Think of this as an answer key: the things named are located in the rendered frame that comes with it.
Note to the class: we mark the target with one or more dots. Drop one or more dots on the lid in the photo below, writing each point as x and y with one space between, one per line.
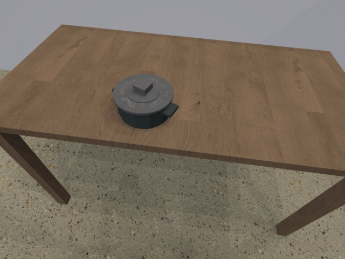
132 102

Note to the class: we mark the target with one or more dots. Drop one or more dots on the table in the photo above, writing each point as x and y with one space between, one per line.
263 105

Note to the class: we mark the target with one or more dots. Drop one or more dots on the knob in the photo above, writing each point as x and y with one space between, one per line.
143 86

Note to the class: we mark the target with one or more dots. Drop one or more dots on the pot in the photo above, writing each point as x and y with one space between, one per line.
148 121

